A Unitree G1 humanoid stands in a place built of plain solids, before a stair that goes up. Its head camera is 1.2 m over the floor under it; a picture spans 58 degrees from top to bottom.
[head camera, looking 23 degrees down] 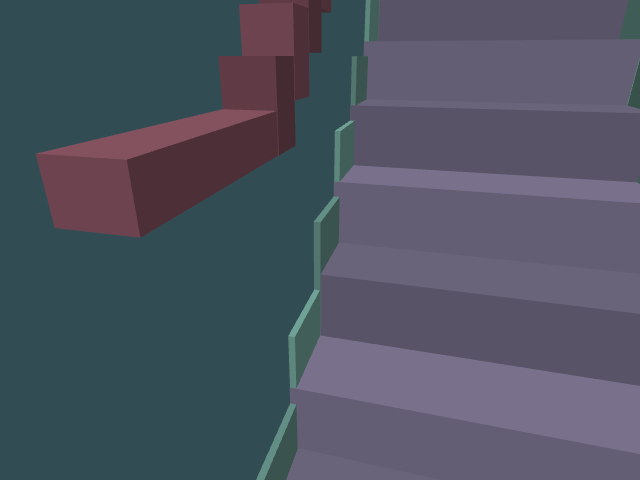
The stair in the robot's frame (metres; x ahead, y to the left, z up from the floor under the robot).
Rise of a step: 0.21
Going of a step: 0.24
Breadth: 0.96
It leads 15 degrees to the right of straight ahead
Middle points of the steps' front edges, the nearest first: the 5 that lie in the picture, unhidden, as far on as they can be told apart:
0.76 -0.38 0.41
1.00 -0.44 0.62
1.23 -0.51 0.83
1.46 -0.57 1.04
1.69 -0.63 1.25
